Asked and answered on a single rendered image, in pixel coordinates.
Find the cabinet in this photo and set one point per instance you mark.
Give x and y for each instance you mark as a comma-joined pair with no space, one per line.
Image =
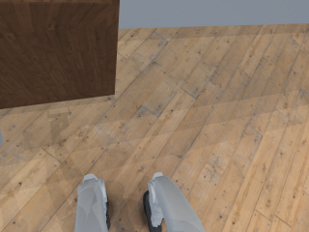
57,51

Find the right robot shin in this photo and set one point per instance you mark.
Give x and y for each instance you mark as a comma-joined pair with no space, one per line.
157,215

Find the robot right thigh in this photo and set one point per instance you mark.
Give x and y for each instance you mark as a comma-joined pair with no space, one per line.
178,214

